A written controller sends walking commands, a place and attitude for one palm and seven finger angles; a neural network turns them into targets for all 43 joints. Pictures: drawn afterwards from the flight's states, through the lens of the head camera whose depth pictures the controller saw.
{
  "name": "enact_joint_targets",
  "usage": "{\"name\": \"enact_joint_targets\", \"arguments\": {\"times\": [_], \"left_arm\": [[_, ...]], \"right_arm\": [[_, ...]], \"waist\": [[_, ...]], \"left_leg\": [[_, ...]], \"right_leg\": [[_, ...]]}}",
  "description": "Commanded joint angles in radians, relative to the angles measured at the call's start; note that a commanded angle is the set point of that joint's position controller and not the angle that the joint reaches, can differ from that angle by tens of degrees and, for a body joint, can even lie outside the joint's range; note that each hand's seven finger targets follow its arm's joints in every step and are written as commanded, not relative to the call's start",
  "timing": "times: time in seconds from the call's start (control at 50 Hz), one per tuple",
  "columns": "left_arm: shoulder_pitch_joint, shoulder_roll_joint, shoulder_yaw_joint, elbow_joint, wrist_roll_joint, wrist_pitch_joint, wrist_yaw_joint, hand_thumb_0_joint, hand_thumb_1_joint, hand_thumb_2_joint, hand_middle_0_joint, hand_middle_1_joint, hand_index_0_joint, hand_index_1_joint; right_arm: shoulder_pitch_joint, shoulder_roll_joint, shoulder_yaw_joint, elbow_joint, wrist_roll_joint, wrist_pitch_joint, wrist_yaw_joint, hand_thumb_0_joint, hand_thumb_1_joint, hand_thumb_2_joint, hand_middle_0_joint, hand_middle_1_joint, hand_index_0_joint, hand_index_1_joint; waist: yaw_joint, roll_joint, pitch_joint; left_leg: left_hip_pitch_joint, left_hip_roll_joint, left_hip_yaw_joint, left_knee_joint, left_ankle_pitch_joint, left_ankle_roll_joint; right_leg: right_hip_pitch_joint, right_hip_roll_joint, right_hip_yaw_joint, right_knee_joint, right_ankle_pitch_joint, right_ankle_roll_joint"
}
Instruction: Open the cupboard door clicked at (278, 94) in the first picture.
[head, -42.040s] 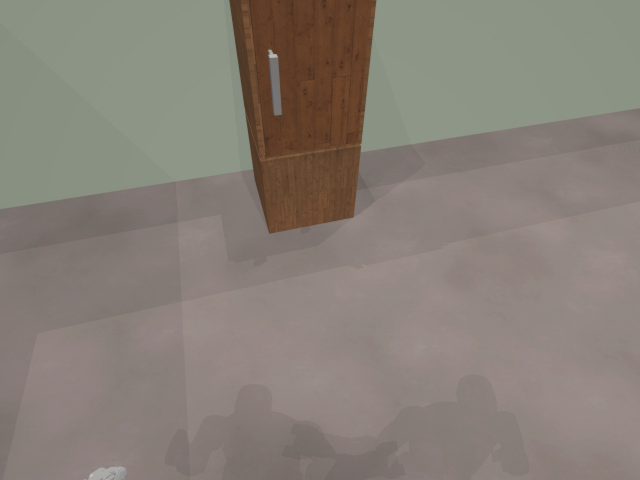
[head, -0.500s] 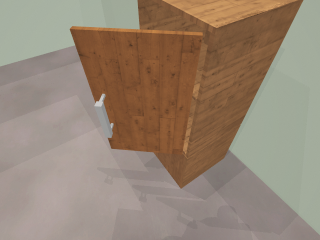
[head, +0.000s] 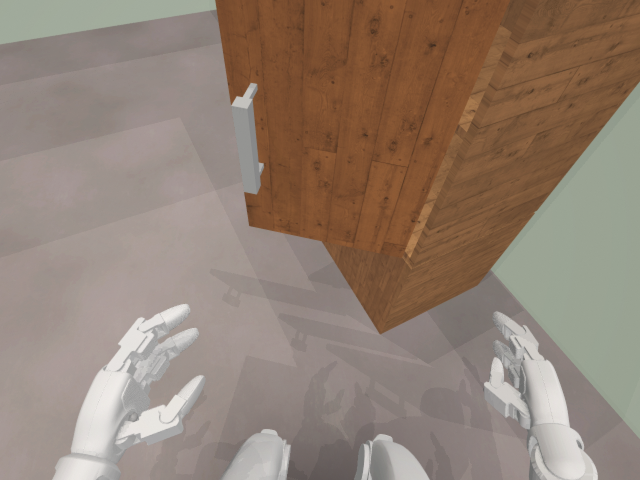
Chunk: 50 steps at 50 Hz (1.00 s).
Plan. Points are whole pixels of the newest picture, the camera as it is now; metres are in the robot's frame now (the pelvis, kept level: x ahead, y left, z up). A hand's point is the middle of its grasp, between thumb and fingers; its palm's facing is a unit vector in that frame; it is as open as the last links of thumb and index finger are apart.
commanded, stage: raise the hand with hooked fingers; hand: left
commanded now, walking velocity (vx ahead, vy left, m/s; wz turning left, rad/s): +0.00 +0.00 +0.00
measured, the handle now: (252, 141) +0.60 +0.19 +0.04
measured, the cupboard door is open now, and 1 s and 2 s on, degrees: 50 50 50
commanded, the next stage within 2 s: move the hooked fingers beside the handle in 1.60 s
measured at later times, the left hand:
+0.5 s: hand (136, 346) +0.24 +0.24 +0.04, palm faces -0.09 -0.99 -0.06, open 12.1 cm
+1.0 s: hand (101, 306) +0.27 +0.28 +0.06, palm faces -0.09 -0.99 -0.07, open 13.9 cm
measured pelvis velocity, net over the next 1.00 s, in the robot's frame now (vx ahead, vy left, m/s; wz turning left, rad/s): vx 0.00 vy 0.02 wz -0.01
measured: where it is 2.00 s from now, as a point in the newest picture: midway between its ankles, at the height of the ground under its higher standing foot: outside the picture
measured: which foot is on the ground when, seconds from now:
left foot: down 0.00-1.00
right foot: down 0.00-1.00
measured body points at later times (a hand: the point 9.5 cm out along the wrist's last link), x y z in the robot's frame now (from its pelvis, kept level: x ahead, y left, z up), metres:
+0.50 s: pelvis +0.00 +0.03 +0.01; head +0.08 +0.04 +0.45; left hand +0.24 +0.29 +0.05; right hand +0.15 -0.24 -0.06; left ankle +0.01 +0.11 -0.63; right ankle +0.05 -0.08 -0.63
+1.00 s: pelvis +0.00 +0.02 +0.01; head +0.09 +0.05 +0.46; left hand +0.27 +0.34 +0.06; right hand +0.18 -0.21 -0.06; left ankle +0.01 +0.11 -0.63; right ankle +0.05 -0.08 -0.63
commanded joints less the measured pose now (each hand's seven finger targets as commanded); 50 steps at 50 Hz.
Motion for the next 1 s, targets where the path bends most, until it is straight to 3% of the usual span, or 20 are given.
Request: {"name": "enact_joint_targets", "arguments": {"times": [0.0,0.04,0.06,0.14,0.16,0.18,0.22,0.34,0.46,0.54,0.6,0.64,0.68,0.74,0.8,0.84,0.86,0.9,0.94,0.98], "left_arm": [[-0.173,0.125,0.021,-0.390,-0.004,-0.070,0.005,0.000,0.293,0.640,-0.243,-0.690,-0.243,-0.690],[-0.172,0.137,0.028,-0.285,-0.017,-0.018,-0.028,0.000,0.247,0.620,-0.247,-0.720,-0.247,-0.720],[-0.181,0.154,0.048,-0.264,-0.019,0.006,-0.040,0.000,0.223,0.610,-0.248,-0.735,-0.248,-0.735],[-0.132,0.201,0.138,-0.196,-0.064,0.099,-0.065,0.000,0.130,0.570,-0.255,-0.795,-0.255,-0.795],[-0.156,0.206,0.149,-0.250,-0.073,0.099,-0.064,0.000,0.107,0.560,-0.257,-0.810,-0.257,-0.810],[-0.128,0.221,0.183,-0.243,-0.080,0.104,-0.055,0.000,0.083,0.550,-0.258,-0.825,-0.258,-0.825],[-0.122,0.193,0.170,-0.240,-0.087,0.093,-0.040,0.000,0.037,0.530,-0.262,-0.855,-0.262,-0.855],[-0.171,0.231,0.196,-0.172,-0.084,0.034,-0.040,0.000,-0.103,0.470,-0.272,-0.945,-0.272,-0.945],[-0.206,0.266,0.214,-0.199,-0.089,0.011,-0.072,0.000,-0.243,0.410,-0.282,-1.035,-0.282,-1.035],[-0.254,0.291,0.243,-0.139,-0.100,0.022,-0.081,0.000,-0.337,0.370,-0.288,-1.095,-0.288,-1.095],[-0.291,0.308,0.253,-0.142,-0.101,0.024,-0.098,0.000,-0.407,0.340,-0.293,-1.140,-0.293,-1.140],[-0.312,0.335,0.279,-0.111,-0.111,0.035,-0.115,0.000,-0.453,0.320,-0.297,-1.170,-0.297,-1.170],[-0.319,0.334,0.283,-0.090,-0.116,0.042,-0.136,0.000,-0.500,0.300,-0.300,-1.200,-0.300,-1.200],[-0.358,0.362,0.303,-0.067,-0.126,0.054,-0.164,0.000,-0.500,0.300,-0.300,-1.200,-0.300,-1.200],[-0.399,0.376,0.314,-0.025,-0.131,0.067,-0.189,0.000,-0.500,0.300,-0.300,-1.200,-0.300,-1.200],[-0.448,0.397,0.328,-0.010,-0.138,0.072,-0.204,0.000,-0.500,0.300,-0.300,-1.200,-0.300,-1.200],[-0.458,0.419,0.345,-0.007,-0.137,0.073,-0.210,0.000,-0.500,0.300,-0.300,-1.200,-0.300,-1.200],[-0.457,0.409,0.349,0.032,-0.147,0.079,-0.224,0.000,-0.500,0.300,-0.300,-1.200,-0.300,-1.200],[-0.497,0.448,0.371,0.050,-0.151,0.077,-0.237,0.000,-0.500,0.300,-0.300,-1.200,-0.300,-1.200],[-0.512,0.459,0.381,0.074,-0.151,0.080,-0.249,0.000,-0.500,0.300,-0.300,-1.200,-0.300,-1.200]], "right_arm": [[0.075,-0.094,-0.015,-0.076,-0.008,-0.029,-0.016,0.000,-0.900,-0.900,0.200,0.300,0.200,0.300],[0.066,-0.108,-0.004,-0.060,-0.005,-0.030,-0.024,0.000,-0.900,-0.900,0.200,0.300,0.200,0.300],[0.067,-0.107,-0.003,-0.056,0.001,-0.030,-0.026,0.000,-0.900,-0.900,0.200,0.300,0.200,0.300],[0.043,-0.106,0.002,-0.068,0.014,-0.035,-0.035,0.000,-0.900,-0.900,0.200,0.300,0.200,0.300],[0.045,-0.102,0.006,-0.075,0.013,-0.039,-0.034,0.000,-0.900,-0.900,0.200,0.300,0.200,0.300],[0.051,-0.095,0.001,-0.071,0.013,-0.041,-0.034,0.000,-0.900,-0.900,0.200,0.300,0.200,0.300],[0.051,-0.090,0.003,-0.066,0.012,-0.048,-0.032,0.000,-0.900,-0.900,0.200,0.300,0.200,0.300],[0.073,-0.113,-0.003,-0.049,0.006,-0.059,-0.030,0.000,-0.900,-0.900,0.200,0.300,0.200,0.300],[0.109,-0.134,-0.009,-0.050,0.012,-0.061,-0.029,0.000,-0.900,-0.900,0.200,0.300,0.200,0.300],[0.121,-0.142,-0.008,-0.043,0.012,-0.049,-0.033,0.000,-0.900,-0.900,0.200,0.300,0.200,0.300],[0.120,-0.144,-0.005,-0.049,0.013,-0.046,-0.034,0.000,-0.900,-0.900,0.200,0.300,0.200,0.300],[0.129,-0.149,-0.002,-0.049,0.010,-0.043,-0.036,0.000,-0.900,-0.900,0.200,0.300,0.200,0.300],[0.128,-0.147,0.000,-0.049,0.013,-0.041,-0.035,0.000,-0.900,-0.900,0.200,0.300,0.200,0.300],[0.131,-0.153,0.001,-0.043,0.012,-0.044,-0.035,0.000,-0.900,-0.900,0.200,0.300,0.200,0.300],[0.128,-0.155,0.006,-0.040,0.015,-0.041,-0.035,0.000,-0.900,-0.900,0.200,0.300,0.200,0.300],[0.128,-0.158,0.008,-0.038,0.014,-0.043,-0.036,0.000,-0.900,-0.900,0.200,0.300,0.200,0.300],[0.134,-0.160,0.008,-0.036,0.014,-0.040,-0.036,0.000,-0.900,-0.900,0.200,0.300,0.200,0.300],[0.135,-0.157,0.007,-0.035,0.017,-0.040,-0.038,0.000,-0.900,-0.900,0.200,0.300,0.200,0.300],[0.137,-0.163,0.011,-0.033,0.014,-0.041,-0.039,0.000,-0.900,-0.900,0.200,0.300,0.200,0.300],[0.142,-0.164,0.009,-0.028,0.017,-0.037,-0.038,0.000,-0.900,-0.900,0.200,0.300,0.200,0.300]], "waist": [[-0.093,0.167,-0.237],[-0.100,0.134,-0.194],[-0.098,0.112,-0.210],[-0.043,0.082,-0.249],[-0.036,0.103,-0.299],[-0.027,0.078,-0.323],[-0.029,0.065,-0.294],[-0.044,0.065,-0.222],[-0.047,0.142,-0.265],[-0.062,0.118,-0.216],[-0.058,0.174,-0.239],[-0.060,0.139,-0.251],[-0.058,0.152,-0.255],[-0.058,0.163,-0.265],[-0.061,0.144,-0.263],[-0.060,0.170,-0.254],[-0.057,0.166,-0.288],[-0.062,0.120,-0.275],[-0.056,0.160,-0.281],[-0.058,0.144,-0.293]], "left_leg": [[0.109,0.006,-0.061,-0.185,0.321,0.012],[0.070,0.007,-0.077,-0.186,0.273,0.009],[0.055,0.005,-0.079,-0.194,0.248,0.007],[0.042,-0.002,-0.083,-0.243,0.230,0.001],[0.057,-0.004,-0.082,-0.251,0.254,-0.001],[0.063,-0.003,-0.079,-0.257,0.272,-0.001],[0.058,-0.002,-0.080,-0.267,0.278,-0.004],[0.033,-0.003,-0.081,-0.266,0.253,-0.009],[0.116,0.003,-0.087,-0.287,0.321,-0.022],[0.104,0.003,-0.091,-0.284,0.311,-0.024],[0.126,0.001,-0.085,-0.289,0.304,-0.024],[0.122,0.002,-0.086,-0.277,0.344,-0.022],[0.130,0.002,-0.080,-0.275,0.360,-0.022],[0.146,0.005,-0.085,-0.265,0.416,-0.028],[0.128,0.006,-0.081,-0.268,0.380,-0.022],[0.134,0.006,-0.088,-0.271,0.384,-0.028],[0.150,0.007,-0.086,-0.272,0.402,-0.027],[0.129,0.006,-0.081,-0.270,0.379,-0.019],[0.118,0.006,-0.078,-0.260,0.394,-0.020],[0.127,0.007,-0.078,-0.267,0.397,-0.019]], "right_leg": [[0.143,0.023,0.099,-0.203,0.203,0.031],[0.111,0.035,0.080,-0.203,0.149,0.030],[0.121,0.031,0.078,-0.213,0.122,0.036],[0.193,0.027,0.071,-0.232,0.077,0.033],[0.218,0.021,0.069,-0.228,0.100,0.036],[0.244,0.019,0.068,-0.232,0.112,0.037],[0.235,0.019,0.062,-0.235,0.112,0.039],[0.175,0.021,0.053,-0.222,0.081,0.028],[0.172,0.021,0.043,-0.217,0.134,0.026],[0.161,0.030,0.037,-0.224,0.135,0.026],[0.169,0.024,0.044,-0.232,0.134,0.029],[0.190,0.031,0.043,-0.227,0.171,0.024],[0.197,0.029,0.047,-0.234,0.188,0.029],[0.195,0.035,0.045,-0.223,0.227,0.023],[0.200,0.033,0.048,-0.235,0.205,0.029],[0.188,0.037,0.044,-0.227,0.199,0.021],[0.199,0.035,0.046,-0.229,0.211,0.024],[0.208,0.035,0.051,-0.241,0.203,0.030],[0.211,0.037,0.056,-0.228,0.214,0.021],[0.216,0.034,0.057,-0.235,0.214,0.026]]}}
